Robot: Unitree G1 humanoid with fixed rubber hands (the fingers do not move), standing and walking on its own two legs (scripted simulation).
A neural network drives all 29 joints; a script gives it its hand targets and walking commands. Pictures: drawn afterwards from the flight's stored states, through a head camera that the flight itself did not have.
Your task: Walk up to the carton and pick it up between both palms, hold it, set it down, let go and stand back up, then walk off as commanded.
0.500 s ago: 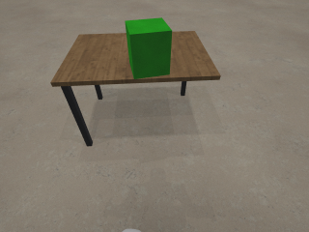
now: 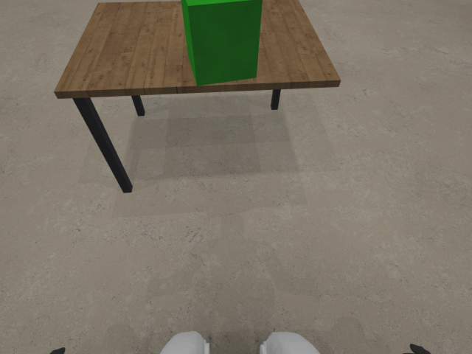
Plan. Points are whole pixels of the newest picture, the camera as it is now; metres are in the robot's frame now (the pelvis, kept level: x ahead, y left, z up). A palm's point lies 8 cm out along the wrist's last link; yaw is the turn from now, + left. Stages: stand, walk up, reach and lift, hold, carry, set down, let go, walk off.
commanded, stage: walk off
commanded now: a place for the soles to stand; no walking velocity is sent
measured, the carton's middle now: (219, 31) +1.01 +0.05 +0.02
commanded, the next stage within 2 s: stand in 0.62 s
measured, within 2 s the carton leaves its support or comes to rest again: neither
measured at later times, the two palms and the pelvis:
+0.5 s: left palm out of the picture +0.11 +0.30 -0.09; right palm (410, 329) +0.16 -0.31 -0.11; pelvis +0.02 -0.01 +0.00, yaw +2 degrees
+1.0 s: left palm out of the picture +0.12 +0.30 -0.07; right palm out of the picture +0.11 -0.29 -0.08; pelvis +0.00 +0.00 +0.03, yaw +1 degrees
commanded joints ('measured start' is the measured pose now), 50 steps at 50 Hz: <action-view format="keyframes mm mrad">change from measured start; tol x16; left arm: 1 87 173 37 -55 8 -34 24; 50 -238 130 -32 124 -30 -11 21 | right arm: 1 -82 -172 -33 -88 24 7 -11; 50 -259 -163 38 156 33 -9 -8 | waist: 1 75 3 -79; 50 27 55 -113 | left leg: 1 -184 54 -121 -10 71 77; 3 -196 -56 -147 203 -268 44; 6 -194 -18 -110 150 -212 50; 12 286 133 -337 -196 494 137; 17 91 75 -199 -45 432 124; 22 -4 -23 -69 -4 -47 52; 26 202 71 -220 -130 329 120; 32 6 127 -237 -136 326 126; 37 231 55 -115 -188 313 36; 50 142 103 -160 -456 101 21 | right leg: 1 216 -109 227 -397 73 -33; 3 53 -395 589 -502 2 -205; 9 126 -252 230 -194 719 -117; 14 14 -50 25 -41 286 8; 22 165 -283 295 -227 639 -152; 29 38 -62 85 -105 297 -3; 34 109 -234 294 -363 425 -86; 50 195 -137 126 -511 207 18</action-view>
